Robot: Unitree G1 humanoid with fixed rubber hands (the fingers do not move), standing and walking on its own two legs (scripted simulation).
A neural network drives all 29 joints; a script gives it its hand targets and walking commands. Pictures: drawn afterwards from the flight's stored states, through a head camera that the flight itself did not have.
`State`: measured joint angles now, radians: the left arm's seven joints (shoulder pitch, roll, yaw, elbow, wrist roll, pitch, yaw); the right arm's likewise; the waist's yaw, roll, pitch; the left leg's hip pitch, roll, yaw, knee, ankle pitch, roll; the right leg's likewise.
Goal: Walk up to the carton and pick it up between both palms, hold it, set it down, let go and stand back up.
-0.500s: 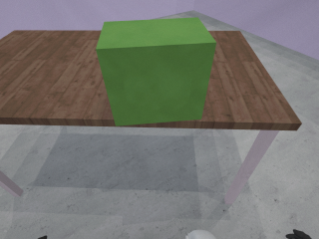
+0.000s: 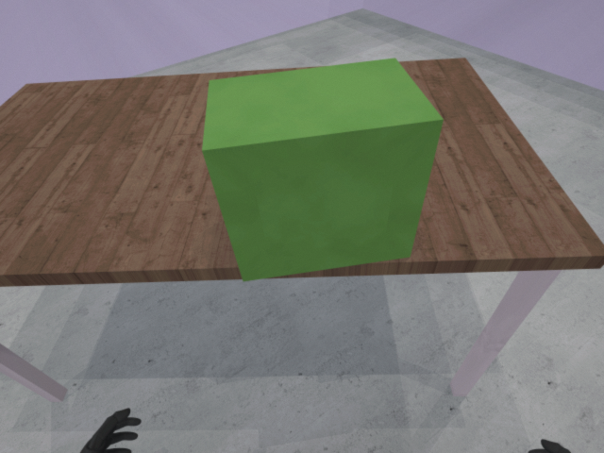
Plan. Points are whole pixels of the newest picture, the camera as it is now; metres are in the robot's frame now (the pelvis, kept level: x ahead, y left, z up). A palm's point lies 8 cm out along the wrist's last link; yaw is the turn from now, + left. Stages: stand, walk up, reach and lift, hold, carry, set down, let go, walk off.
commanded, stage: walk up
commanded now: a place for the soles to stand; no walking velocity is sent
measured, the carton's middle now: (316, 174) +0.51 +0.01 +0.11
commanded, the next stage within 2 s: none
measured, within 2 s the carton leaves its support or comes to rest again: neither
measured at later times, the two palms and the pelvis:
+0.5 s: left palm out of the picture +0.08 +0.30 -0.10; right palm out of the picture +0.11 -0.31 -0.08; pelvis +0.01 +0.00 +0.02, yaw -1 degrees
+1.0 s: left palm out of the picture +0.09 +0.38 -0.09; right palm out of the picture +0.07 -0.26 -0.10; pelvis +0.02 +0.05 +0.01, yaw +1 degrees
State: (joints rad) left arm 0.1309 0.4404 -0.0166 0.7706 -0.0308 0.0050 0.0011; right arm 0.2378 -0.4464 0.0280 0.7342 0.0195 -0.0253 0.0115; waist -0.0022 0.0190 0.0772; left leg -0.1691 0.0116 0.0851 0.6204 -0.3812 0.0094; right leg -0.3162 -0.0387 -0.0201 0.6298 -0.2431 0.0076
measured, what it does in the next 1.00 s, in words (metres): shifts its weight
